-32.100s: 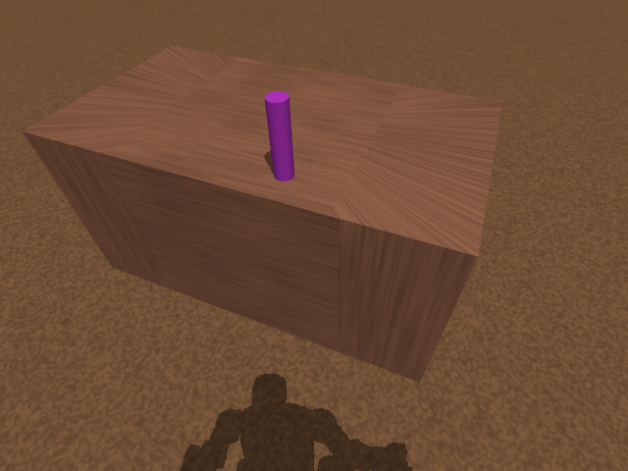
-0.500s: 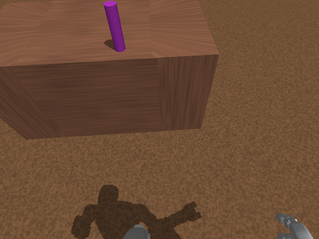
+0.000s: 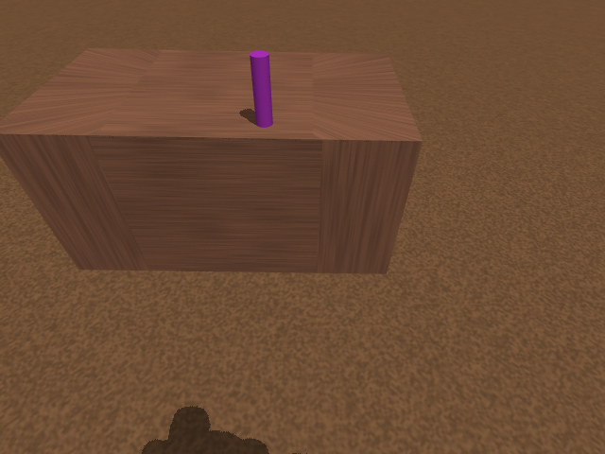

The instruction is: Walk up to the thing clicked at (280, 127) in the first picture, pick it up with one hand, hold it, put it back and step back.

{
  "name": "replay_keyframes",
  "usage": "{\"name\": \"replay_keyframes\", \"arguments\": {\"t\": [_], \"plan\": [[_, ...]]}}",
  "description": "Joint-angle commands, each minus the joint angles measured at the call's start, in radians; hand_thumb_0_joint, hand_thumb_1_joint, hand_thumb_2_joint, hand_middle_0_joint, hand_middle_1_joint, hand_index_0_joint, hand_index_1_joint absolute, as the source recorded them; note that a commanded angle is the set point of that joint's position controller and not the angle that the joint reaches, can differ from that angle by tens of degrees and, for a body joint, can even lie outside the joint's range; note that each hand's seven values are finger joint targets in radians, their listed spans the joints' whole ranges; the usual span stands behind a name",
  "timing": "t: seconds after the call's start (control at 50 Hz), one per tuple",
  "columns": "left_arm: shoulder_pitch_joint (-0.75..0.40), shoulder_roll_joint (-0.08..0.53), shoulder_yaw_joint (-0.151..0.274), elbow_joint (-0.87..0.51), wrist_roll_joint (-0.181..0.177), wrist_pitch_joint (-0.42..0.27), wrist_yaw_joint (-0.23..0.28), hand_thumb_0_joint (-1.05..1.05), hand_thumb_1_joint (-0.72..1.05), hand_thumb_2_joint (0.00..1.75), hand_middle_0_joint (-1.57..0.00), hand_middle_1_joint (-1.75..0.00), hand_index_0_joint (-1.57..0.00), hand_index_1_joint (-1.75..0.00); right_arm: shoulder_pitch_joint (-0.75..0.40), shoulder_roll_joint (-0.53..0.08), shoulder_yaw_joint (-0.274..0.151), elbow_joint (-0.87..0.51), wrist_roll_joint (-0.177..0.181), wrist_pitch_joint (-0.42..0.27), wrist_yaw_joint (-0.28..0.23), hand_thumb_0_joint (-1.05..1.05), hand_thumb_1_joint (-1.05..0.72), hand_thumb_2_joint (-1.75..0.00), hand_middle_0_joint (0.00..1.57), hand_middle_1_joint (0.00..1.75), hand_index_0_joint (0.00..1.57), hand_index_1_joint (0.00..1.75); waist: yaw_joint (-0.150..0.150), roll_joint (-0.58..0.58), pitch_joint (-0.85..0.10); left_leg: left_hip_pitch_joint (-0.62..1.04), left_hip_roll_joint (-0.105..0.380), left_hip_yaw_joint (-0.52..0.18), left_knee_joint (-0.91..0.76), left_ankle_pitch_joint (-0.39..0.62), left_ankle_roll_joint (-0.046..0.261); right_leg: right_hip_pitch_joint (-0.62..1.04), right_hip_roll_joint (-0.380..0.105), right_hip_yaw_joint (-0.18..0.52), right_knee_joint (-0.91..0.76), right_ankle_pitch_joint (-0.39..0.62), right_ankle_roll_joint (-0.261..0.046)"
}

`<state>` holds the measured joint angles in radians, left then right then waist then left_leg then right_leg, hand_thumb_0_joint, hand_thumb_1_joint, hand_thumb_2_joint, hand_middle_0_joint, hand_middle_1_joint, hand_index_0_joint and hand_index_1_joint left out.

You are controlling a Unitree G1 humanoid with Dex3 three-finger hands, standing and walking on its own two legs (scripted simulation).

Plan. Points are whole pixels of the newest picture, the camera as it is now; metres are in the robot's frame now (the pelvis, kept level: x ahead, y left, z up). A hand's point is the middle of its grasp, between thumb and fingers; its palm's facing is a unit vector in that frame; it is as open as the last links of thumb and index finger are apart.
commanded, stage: step back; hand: left
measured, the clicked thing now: (262, 91) +1.10 +0.16 -0.01
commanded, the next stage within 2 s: stand in 1.08 s
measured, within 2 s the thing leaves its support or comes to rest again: neither
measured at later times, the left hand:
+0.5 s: hand out of the picture +0.08 +0.29 -0.16, palm faces +0.01 -0.93 -0.38, open 7.4 cm
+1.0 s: hand out of the picture +0.16 +0.28 -0.14, palm faces -0.07 -0.93 -0.37, open 7.4 cm
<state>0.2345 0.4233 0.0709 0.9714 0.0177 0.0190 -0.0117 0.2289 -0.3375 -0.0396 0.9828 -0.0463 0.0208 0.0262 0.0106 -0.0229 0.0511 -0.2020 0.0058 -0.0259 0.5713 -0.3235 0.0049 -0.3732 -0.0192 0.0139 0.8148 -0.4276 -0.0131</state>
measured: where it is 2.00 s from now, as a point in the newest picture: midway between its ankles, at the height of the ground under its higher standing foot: outside the picture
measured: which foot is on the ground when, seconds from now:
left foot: down 0.00-0.12, up 0.14-0.40, down 0.42-1.00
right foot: up 0.00-0.06, down 0.08-1.00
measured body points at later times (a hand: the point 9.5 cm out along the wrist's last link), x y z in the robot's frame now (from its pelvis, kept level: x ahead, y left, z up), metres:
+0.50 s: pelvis +0.03 +0.02 -0.01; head +0.06 +0.03 +0.44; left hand +0.08 +0.34 -0.14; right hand +0.13 -0.29 -0.12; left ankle +0.10 +0.15 -0.73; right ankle +0.01 -0.11 -0.73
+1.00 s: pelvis +0.05 +0.02 +0.01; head +0.07 +0.02 +0.46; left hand +0.16 +0.32 -0.12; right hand +0.14 -0.29 -0.12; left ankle +0.10 +0.15 -0.73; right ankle +0.01 -0.11 -0.73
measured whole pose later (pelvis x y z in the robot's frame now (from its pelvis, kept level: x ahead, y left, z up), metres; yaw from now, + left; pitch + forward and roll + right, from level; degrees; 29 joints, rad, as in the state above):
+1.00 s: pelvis +0.05 +0.02 +0.01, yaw -5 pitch -2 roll +0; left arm 0.10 0.37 0.03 1.06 0.02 -0.01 0.00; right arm 0.04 -0.35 -0.03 1.09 -0.01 -0.01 0.01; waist 0.01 0.01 0.07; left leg -0.25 0.07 0.09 0.50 -0.21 -0.02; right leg -0.14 0.00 0.03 0.49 -0.31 0.01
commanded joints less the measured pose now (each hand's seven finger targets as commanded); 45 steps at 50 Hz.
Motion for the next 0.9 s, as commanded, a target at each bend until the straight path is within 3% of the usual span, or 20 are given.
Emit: {"name": "replay_keyframes", "arguments": {"t": [0.0,0.06,0.08,0.1,0.12,0.14,0.2,0.3,0.34,0.38,0.4,0.42,0.44,0.46,0.56,0.62,0.64,0.66,0.76,0.88], "plan": [[-0.069,0.153,0.044,-0.075,0.005,-0.043,-0.007,0.0,0.9,0.9,-0.2,-0.3,-0.2,-0.3,-0.108,-0.296,-0.08,-0.093,-0.009,-0.038,-0.015,0.0,-0.9,-0.9,0.2,0.3,0.2,0.3,-0.023,0.23,0.046,-0.11,0.165,-0.219,-0.303,-0.357,0.127,0.052,0.027,-0.052,-0.161,-0.027,0.012],[0.046,0.145,0.045,-0.021,0.023,-0.068,0.01,0.0,0.9,0.9,-0.2,-0.3,-0.2,-0.3,-0.119,-0.257,-0.072,-0.101,0.008,-0.016,-0.013,0.0,-0.9,-0.9,0.2,0.3,0.2,0.3,0.042,0.156,-0.004,-0.163,0.131,-0.123,-0.094,-0.288,0.105,0.283,0.047,-0.048,-0.44,0.087,-0.017],[0.096,0.19,0.059,-0.009,0.034,-0.078,0.02,0.0,0.9,0.9,-0.2,-0.3,-0.2,-0.3,-0.107,-0.196,-0.057,-0.118,0.016,-0.018,-0.016,0.0,-0.9,-0.9,0.2,0.3,0.2,0.3,0.056,0.01,-0.035,-0.274,0.069,-0.067,0.103,-0.229,0.063,0.401,-0.039,0.154,-0.487,0.011,-0.048],[0.11,0.273,0.081,-0.018,0.04,-0.085,0.026,0.0,0.9,0.9,-0.2,-0.3,-0.2,-0.3,-0.134,-0.149,-0.041,-0.147,0.016,-0.025,-0.016,0.0,-0.9,-0.9,0.2,0.3,0.2,0.3,0.08,-0.166,-0.01,-0.501,-0.067,0.01,0.3,-0.25,0.01,0.435,-0.249,0.524,-0.609,-0.204,-0.135],[0.048,0.317,0.092,-0.045,0.037,-0.086,0.024,0.0,0.9,0.9,-0.2,-0.3,-0.2,-0.3,-0.136,-0.221,-0.061,-0.133,0.006,-0.025,-0.029,0.0,-0.9,-0.9,0.2,0.3,0.2,0.3,0.074,-0.089,0.053,-0.441,-0.003,-0.092,0.383,-0.249,0.006,0.252,-0.375,0.625,-0.644,-0.359,-0.21],[-0.02,0.314,0.091,-0.067,0.029,-0.085,0.023,0.0,0.9,0.9,-0.2,-0.3,-0.2,-0.3,-0.09,-0.26,-0.077,-0.113,0.008,-0.032,-0.028,0.0,-0.9,-0.9,0.2,0.3,0.2,0.3,0.042,-0.082,0.098,-0.387,0.032,-0.108,0.403,-0.224,0.006,0.155,-0.39,0.61,-0.636,-0.375,-0.248],[-0.022,0.221,0.067,-0.076,0.022,-0.101,0.023,0.0,0.9,0.9,-0.2,-0.3,-0.2,-0.3,-0.066,-0.232,-0.072,-0.09,0.016,-0.045,-0.015,0.0,-0.9,-0.9,0.2,0.3,0.2,0.3,0.023,-0.054,0.034,-0.372,0.042,-0.097,0.352,-0.121,0.006,0.265,-0.256,0.333,-0.551,0.001,-0.183],[-0.038,0.206,0.046,-0.089,0.013,-0.094,0.021,0.0,0.9,0.9,-0.2,-0.3,-0.2,-0.3,-0.076,-0.188,-0.058,-0.093,0.014,-0.046,-0.009,0.0,-0.9,-0.9,0.2,0.3,0.2,0.3,0.019,-0.134,-0.004,-0.159,0.042,0.028,0.112,-0.054,-0.015,0.156,-0.207,0.144,-0.446,0.373,-0.148],[-0.04,0.201,0.033,-0.091,-0.001,-0.08,0.021,0.0,0.9,0.9,-0.2,-0.3,-0.2,-0.3,-0.077,-0.177,-0.056,-0.082,0.017,-0.052,-0.015,0.0,-0.9,-0.9,0.2,0.3,0.2,0.3,0.006,-0.144,-0.037,-0.062,0.011,0.084,-0.016,0.071,-0.013,0.143,-0.17,0.084,-0.343,0.552,-0.124],[-0.047,0.182,0.017,-0.096,-0.004,-0.065,0.02,0.0,0.9,0.9,-0.2,-0.3,-0.2,-0.3,-0.041,-0.191,-0.066,-0.052,0.019,-0.053,-0.026,0.0,-0.9,-0.9,0.2,0.3,0.2,0.3,-0.015,-0.098,-0.061,0.08,-0.006,0.085,-0.095,0.215,0.006,0.071,-0.132,0.056,-0.244,0.535,-0.084],[-0.045,0.153,0.007,-0.102,-0.007,-0.061,0.02,0.0,0.9,0.9,-0.2,-0.3,-0.2,-0.3,-0.018,-0.223,-0.073,-0.042,0.015,-0.055,-0.033,0.0,-0.9,-0.9,0.2,0.3,0.2,0.3,-0.026,-0.034,-0.088,0.136,0.046,0.02,-0.097,0.255,0.03,0.025,-0.108,0.053,-0.201,0.47,-0.061],[-0.03,0.118,-0.004,-0.104,-0.015,-0.056,0.019,0.0,0.9,0.9,-0.2,-0.3,-0.2,-0.3,-0.015,-0.268,-0.081,-0.044,0.008,-0.059,-0.039,0.0,-0.9,-0.9,0.2,0.3,0.2,0.3,-0.022,0.088,-0.119,0.162,0.188,-0.162,-0.146,0.261,0.073,-0.029,-0.039,0.038,-0.125,0.306,-0.031],[-0.002,0.11,-0.007,-0.084,-0.024,-0.038,0.025,0.0,0.9,0.9,-0.2,-0.3,-0.2,-0.3,-0.075,-0.315,-0.078,-0.065,0.013,-0.06,-0.04,0.0,-0.9,-0.9,0.2,0.3,0.2,0.3,0.003,0.176,-0.127,0.01,0.328,-0.329,-0.247,0.039,0.168,0.036,0.02,-0.003,-0.083,-0.021,-0.015],[0.004,0.163,0.008,-0.055,-0.016,-0.027,0.029,0.0,0.9,0.9,-0.2,-0.3,-0.2,-0.3,-0.13,-0.343,-0.086,-0.072,0.018,-0.054,-0.035,0.0,-0.9,-0.9,0.2,0.3,0.2,0.3,0.003,0.193,-0.093,-0.103,0.359,-0.345,-0.276,-0.067,0.219,0.119,-0.003,0.008,-0.023,-0.127,-0.011],[0.035,0.141,0.013,0.002,-0.007,-0.042,0.019,0.0,0.9,0.9,-0.2,-0.3,-0.2,-0.3,-0.188,-0.285,-0.066,-0.062,0.015,-0.051,-0.033,0.0,-0.9,-0.9,0.2,0.3,0.2,0.3,0.035,0.222,-0.061,-0.08,0.226,-0.144,-0.163,0.106,0.107,0.162,-0.005,-0.014,-0.301,0.067,-0.017],[0.013,0.184,0.023,0.015,0.005,-0.058,0.032,0.0,0.9,0.9,-0.2,-0.3,-0.2,-0.3,-0.22,-0.208,-0.039,-0.068,0.034,-0.047,-0.033,0.0,-0.9,-0.9,0.2,0.3,0.2,0.3,0.03,0.082,-0.13,-0.083,0.148,-0.035,-0.019,0.282,0.045,0.246,-0.078,0.125,-0.362,0.354,-0.041],[-0.052,0.203,0.023,-0.002,0.005,-0.061,0.028,0.0,0.9,0.9,-0.2,-0.3,-0.2,-0.3,-0.195,-0.194,-0.036,-0.057,0.038,-0.048,-0.033,0.0,-0.9,-0.9,0.2,0.3,0.2,0.3,-0.002,0.033,-0.122,-0.035,0.116,-0.007,-0.043,0.207,0.029,0.176,-0.109,0.163,-0.367,0.333,-0.055],[-0.11,0.198,0.02,-0.012,0.003,-0.059,0.024,0.0,0.9,0.9,-0.2,-0.3,-0.2,-0.3,-0.172,-0.195,-0.034,-0.033,0.033,-0.049,-0.034,0.0,-0.9,-0.9,0.2,0.3,0.2,0.3,-0.021,0.02,-0.11,0.009,0.122,-0.013,-0.081,0.168,0.027,0.135,-0.119,0.16,-0.368,0.297,-0.053],[-0.109,0.169,0.005,0.016,0.0,-0.06,0.024,0.0,0.9,0.9,-0.2,-0.3,-0.2,-0.3,-0.226,-0.219,-0.036,-0.003,0.031,-0.055,-0.034,0.0,-0.9,-0.9,0.2,0.3,0.2,0.3,0.002,0.009,-0.117,0.033,0.149,0.0,-0.081,0.334,0.053,0.19,-0.084,0.095,-0.369,0.44,-0.028],[-0.144,0.164,0.004,0.029,-0.001,-0.054,0.024,0.0,0.9,0.9,-0.2,-0.3,-0.2,-0.3,-0.244,-0.213,-0.033,0.032,0.029,-0.051,-0.032,0.0,-0.9,-0.9,0.2,0.3,0.2,0.3,-0.004,0.004,-0.107,0.057,0.147,0.018,-0.123,0.277,0.04,0.183,-0.09,0.105,-0.406,0.406,-0.026]]}}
